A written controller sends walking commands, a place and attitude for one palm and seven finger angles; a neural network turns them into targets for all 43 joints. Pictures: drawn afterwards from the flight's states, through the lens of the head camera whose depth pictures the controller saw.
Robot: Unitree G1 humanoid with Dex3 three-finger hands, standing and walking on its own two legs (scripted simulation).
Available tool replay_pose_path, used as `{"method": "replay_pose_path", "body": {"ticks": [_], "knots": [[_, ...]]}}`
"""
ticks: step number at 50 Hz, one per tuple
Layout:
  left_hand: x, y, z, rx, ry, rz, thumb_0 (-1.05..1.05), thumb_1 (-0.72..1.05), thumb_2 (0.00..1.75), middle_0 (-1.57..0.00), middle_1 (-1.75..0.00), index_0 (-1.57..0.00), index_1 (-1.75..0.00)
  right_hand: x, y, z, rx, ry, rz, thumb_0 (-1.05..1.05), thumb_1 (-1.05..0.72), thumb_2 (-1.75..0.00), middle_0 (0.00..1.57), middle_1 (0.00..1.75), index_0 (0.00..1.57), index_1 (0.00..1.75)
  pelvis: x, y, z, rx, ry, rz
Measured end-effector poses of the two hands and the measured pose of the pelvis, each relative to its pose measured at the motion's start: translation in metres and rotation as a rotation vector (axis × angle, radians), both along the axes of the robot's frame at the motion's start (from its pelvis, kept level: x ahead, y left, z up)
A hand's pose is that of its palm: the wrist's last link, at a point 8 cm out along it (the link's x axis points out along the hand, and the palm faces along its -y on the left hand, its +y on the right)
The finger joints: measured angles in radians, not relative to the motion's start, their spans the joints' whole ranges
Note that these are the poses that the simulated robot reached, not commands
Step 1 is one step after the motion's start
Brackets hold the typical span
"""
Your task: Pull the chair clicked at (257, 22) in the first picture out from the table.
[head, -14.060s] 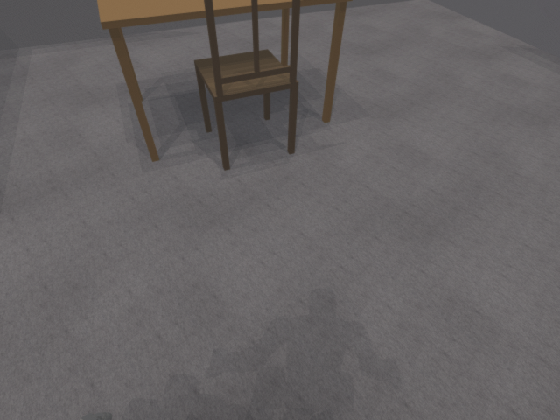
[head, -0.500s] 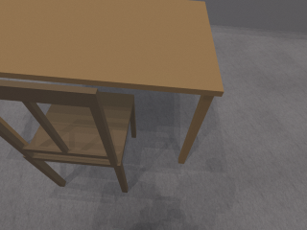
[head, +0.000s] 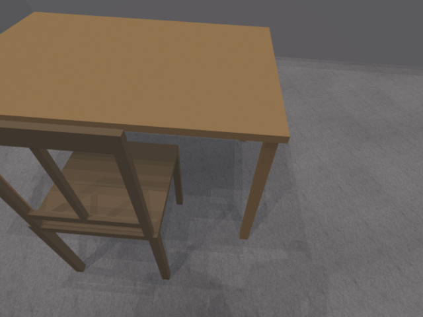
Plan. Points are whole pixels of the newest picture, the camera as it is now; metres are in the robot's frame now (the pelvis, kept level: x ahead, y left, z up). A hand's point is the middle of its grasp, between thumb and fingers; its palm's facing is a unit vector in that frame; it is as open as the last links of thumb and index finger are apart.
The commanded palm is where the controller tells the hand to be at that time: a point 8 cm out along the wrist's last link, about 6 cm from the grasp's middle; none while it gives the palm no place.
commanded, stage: come to a stop and stand still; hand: left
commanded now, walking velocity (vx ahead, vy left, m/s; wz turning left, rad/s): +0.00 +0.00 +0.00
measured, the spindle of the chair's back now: (64, 187) +0.42 +0.42 -0.09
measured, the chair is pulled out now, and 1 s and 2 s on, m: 0.00 0.00 0.00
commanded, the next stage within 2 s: look again from close up in 0.08 s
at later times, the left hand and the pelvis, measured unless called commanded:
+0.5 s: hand out of the picture +0.00 +0.20 -0.18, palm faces +0.02 -0.98 -0.20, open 7.4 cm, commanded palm none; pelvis -0.01 +0.03 +0.00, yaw -1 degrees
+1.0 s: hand out of the picture -0.01 +0.20 -0.18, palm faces +0.00 -0.99 -0.17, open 7.4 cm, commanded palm none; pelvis +0.00 +0.04 +0.00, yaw -2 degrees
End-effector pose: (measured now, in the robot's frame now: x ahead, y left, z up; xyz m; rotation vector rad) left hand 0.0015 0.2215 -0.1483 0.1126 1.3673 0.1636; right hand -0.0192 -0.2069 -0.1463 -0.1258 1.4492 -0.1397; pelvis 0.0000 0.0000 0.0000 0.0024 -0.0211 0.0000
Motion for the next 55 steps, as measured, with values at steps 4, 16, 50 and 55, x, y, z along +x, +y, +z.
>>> {"method": "replay_pose_path", "body": {"ticks": [4, 16, 50, 55], "knots": [[-0.022, -0.009, 0.0, -0.018, 0.052, 0.012, 0.01, 0.92, 0.9, -0.2, -0.3, -0.2, -0.3, -0.01, 0.008, -0.001, 0.022, 0.021, -0.004, 0.0, -0.91, -0.9, 0.19, 0.3, 0.2, 0.3, -0.002, 0.0, 0.001, 0.0, 0.001, 0.0], [-0.047, -0.008, -0.004, -0.027, 0.087, -0.01, 0.01, 0.91, 0.9, -0.2, -0.3, -0.21, -0.3, -0.006, 0.018, -0.01, 0.023, -0.059, -0.034, 0.01, -0.92, -0.9, 0.2, 0.3, 0.2, 0.3, -0.007, 0.017, -0.007, -0.022, 0.006, -0.009], [-0.014, 0.031, -0.002, -0.01, 0.039, -0.041, 0.01, 0.91, 0.9, -0.2, -0.3, -0.2, -0.3, 0.008, 0.033, -0.001, -0.012, -0.059, 0.0, 0.0, -0.91, -0.9, 0.2, 0.3, 0.2, 0.3, -0.001, 0.041, -0.002, 0.001, -0.001, -0.029], [-0.018, 0.03, -0.002, -0.009, 0.052, -0.039, 0.01, 0.91, 0.9, -0.2, -0.3, -0.2, -0.3, 0.011, 0.031, -0.001, -0.016, -0.057, 0.002, 0.0, -0.92, -0.9, 0.2, 0.3, 0.2, 0.3, 0.0, 0.041, -0.002, -0.005, 0.002, -0.028]]}}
